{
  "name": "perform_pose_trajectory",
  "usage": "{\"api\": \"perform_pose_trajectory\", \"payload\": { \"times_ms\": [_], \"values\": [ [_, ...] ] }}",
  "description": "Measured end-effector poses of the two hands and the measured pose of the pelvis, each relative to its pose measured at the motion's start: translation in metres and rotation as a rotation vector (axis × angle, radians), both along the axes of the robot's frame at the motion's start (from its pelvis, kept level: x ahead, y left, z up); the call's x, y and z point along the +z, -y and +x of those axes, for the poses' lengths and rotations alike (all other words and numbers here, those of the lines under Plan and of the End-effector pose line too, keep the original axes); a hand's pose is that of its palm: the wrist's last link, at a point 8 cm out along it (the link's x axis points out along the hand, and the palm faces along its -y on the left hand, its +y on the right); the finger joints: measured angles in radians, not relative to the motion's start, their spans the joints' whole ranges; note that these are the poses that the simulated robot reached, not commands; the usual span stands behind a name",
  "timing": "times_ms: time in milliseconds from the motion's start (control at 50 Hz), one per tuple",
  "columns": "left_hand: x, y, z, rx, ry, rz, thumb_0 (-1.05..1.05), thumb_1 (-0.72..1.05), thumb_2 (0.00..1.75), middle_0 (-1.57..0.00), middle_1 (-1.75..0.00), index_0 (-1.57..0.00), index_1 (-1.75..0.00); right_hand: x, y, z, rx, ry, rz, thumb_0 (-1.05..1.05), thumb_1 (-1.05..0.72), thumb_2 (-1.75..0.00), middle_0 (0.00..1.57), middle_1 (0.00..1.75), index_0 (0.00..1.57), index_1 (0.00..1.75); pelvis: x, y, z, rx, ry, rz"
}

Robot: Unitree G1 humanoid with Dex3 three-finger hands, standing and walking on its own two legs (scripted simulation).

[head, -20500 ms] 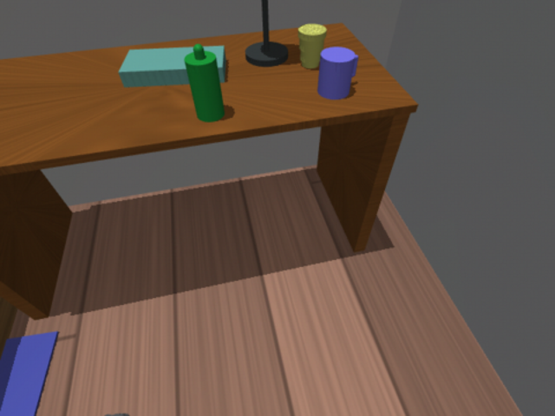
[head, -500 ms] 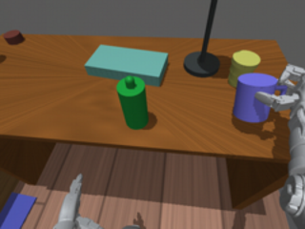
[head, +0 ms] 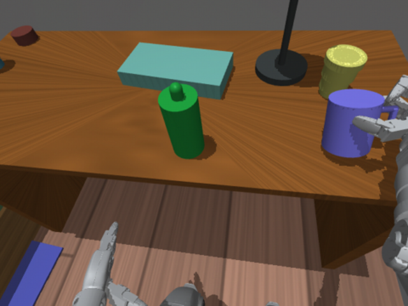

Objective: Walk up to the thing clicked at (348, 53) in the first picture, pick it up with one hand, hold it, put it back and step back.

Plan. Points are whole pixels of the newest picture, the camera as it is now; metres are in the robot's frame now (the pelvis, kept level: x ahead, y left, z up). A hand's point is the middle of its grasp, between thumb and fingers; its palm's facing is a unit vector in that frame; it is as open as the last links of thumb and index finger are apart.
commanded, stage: lower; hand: right
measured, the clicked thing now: (359, 122) +0.48 -0.22 +0.08
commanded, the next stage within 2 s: open in 0.18 s
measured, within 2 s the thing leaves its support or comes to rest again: rests again in 0.96 s
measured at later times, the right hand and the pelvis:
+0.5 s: hand (387, 107) +0.49 -0.26 +0.11, palm faces +0.23 +0.97 +0.04, open 11.3 cm; pelvis -0.01 +0.00 -0.02, yaw +0 degrees
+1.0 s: hand (401, 105) +0.49 -0.28 +0.12, palm faces +0.25 +0.97 +0.03, open 17.6 cm; pelvis +0.01 +0.00 -0.01, yaw +0 degrees
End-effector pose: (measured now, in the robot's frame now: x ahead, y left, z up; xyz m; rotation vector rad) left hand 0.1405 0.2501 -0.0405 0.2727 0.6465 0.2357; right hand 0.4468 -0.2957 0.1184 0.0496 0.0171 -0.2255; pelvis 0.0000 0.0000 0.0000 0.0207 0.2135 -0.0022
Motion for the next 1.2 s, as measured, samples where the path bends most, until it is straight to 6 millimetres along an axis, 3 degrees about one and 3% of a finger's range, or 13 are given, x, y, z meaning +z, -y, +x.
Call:
{"api": "perform_pose_trajectory", "payload": {
  "times_ms": [320,440,540,680,880,1000,1200],
  "values": [
    [-0.004,0.000,-0.017,-0.009,-0.009,0.029,-0.01,-0.52,0.04,-0.05,-0.04,-0.07,-0.04,-0.003,0.008,0.007,-0.013,0.042,0.009,0.11,0.61,-0.67,0.92,1.07,1.22,1.18,-0.017,0.003,-0.013,0.002,-0.048,0.006],
    [-0.003,0.001,-0.019,-0.019,-0.002,0.033,-0.01,-0.52,0.04,-0.05,-0.04,-0.07,-0.04,-0.006,0.011,0.008,-0.010,0.033,-0.009,0.10,0.61,-0.52,0.95,0.91,1.10,0.96,-0.021,0.003,-0.015,0.002,-0.058,0.008],
    [-0.004,0.002,-0.017,-0.023,-0.002,0.030,-0.01,-0.53,0.06,-0.06,-0.05,-0.06,-0.05,-0.012,0.011,0.007,-0.005,0.019,-0.014,0.10,0.61,-0.30,0.82,0.67,0.89,0.70,-0.023,0.003,-0.013,0.000,-0.063,0.009],
    [-0.003,0.002,-0.011,-0.020,-0.001,0.031,-0.01,-0.56,0.08,-0.07,-0.06,-0.06,-0.08,-0.018,0.014,0.007,-0.012,0.008,-0.019,0.09,0.61,-0.06,0.50,0.35,0.52,0.35,-0.023,0.003,-0.007,-0.005,-0.063,0.011],
    [0.004,-0.007,0.002,-0.002,0.008,0.049,-0.01,-0.55,0.07,-0.07,-0.06,-0.06,-0.08,-0.018,0.018,0.006,-0.012,-0.003,-0.036,0.07,0.61,0.00,0.15,0.10,0.15,0.10,-0.018,0.004,0.003,-0.008,-0.055,0.010],
    [0.005,-0.015,0.002,0.038,-0.015,0.049,-0.01,-0.54,0.06,-0.06,-0.05,-0.06,-0.06,0.000,0.029,0.005,-0.032,0.012,-0.025,0.01,0.61,0.00,0.09,0.06,0.09,0.06,-0.011,0.003,0.010,-0.003,-0.034,0.007],
    [-0.008,0.005,0.018,0.016,-0.041,-0.041,-0.01,-0.54,0.06,-0.05,-0.04,-0.06,-0.05,0.068,0.071,-0.004,-0.061,0.021,-0.059,-0.02,0.60,-0.02,0.06,0.05,0.06,0.05,0.001,0.001,0.021,-0.012,0.001,0.006]
  ]
}}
